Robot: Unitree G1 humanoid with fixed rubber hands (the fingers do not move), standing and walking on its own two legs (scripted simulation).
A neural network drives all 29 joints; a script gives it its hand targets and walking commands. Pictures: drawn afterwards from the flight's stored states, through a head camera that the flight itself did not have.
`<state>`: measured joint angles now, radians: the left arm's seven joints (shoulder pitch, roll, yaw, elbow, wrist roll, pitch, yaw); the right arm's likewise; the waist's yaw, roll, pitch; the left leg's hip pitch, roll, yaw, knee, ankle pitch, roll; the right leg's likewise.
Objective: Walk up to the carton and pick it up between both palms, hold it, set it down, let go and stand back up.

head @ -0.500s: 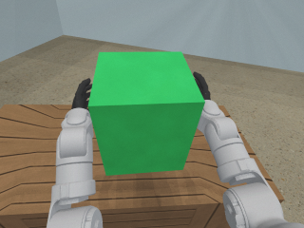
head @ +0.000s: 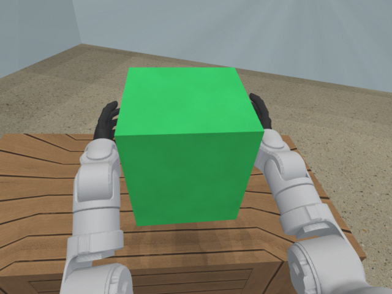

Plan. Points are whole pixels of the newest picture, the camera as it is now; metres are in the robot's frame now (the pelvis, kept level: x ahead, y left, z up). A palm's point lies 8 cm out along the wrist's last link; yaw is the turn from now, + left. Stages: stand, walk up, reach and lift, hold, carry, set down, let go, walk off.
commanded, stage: hold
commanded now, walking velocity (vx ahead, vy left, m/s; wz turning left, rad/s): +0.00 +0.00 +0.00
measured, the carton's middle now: (185, 147) +0.37 +0.00 +0.17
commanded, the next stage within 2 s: set down in 0.26 s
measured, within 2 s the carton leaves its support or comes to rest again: neither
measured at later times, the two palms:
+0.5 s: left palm (100, 135) +0.37 +0.16 +0.20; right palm (254, 125) +0.38 -0.14 +0.21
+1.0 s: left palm (109, 156) +0.38 +0.16 +0.14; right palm (247, 145) +0.40 -0.14 +0.15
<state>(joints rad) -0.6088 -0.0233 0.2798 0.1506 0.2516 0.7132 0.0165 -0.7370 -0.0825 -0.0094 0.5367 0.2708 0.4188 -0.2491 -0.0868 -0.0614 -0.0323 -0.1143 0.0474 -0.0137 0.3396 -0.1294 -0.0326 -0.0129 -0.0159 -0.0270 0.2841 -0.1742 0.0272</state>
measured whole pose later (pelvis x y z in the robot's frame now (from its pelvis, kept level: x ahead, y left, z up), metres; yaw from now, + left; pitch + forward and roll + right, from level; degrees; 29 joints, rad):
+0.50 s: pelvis +0.00 +0.00 +0.00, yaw -1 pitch -7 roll -1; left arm -0.64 -0.05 0.34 0.20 0.31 0.60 0.00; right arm -0.78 -0.04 -0.08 0.64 0.16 0.29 -0.19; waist -0.05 -0.06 -0.02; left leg -0.08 0.05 0.00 0.32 -0.13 -0.03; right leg 0.02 -0.01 -0.02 0.26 -0.17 0.02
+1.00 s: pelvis +0.01 -0.01 +0.00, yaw +0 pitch -4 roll -1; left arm -0.56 -0.07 0.28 0.30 0.29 0.41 0.05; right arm -0.68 -0.05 -0.08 0.77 0.11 0.02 -0.15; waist -0.01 -0.07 0.02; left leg -0.12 0.06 -0.02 0.32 -0.13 -0.05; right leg -0.02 0.00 -0.03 0.26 -0.18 0.01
